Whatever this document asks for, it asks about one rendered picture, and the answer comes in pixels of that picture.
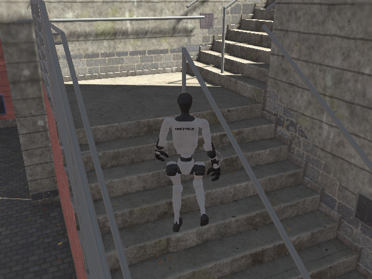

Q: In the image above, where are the stairs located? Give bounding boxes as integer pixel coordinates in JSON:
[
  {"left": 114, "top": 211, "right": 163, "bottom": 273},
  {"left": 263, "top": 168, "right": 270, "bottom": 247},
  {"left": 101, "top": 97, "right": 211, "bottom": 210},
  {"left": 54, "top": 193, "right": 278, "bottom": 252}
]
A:
[
  {"left": 76, "top": 104, "right": 367, "bottom": 279},
  {"left": 186, "top": 0, "right": 276, "bottom": 111}
]

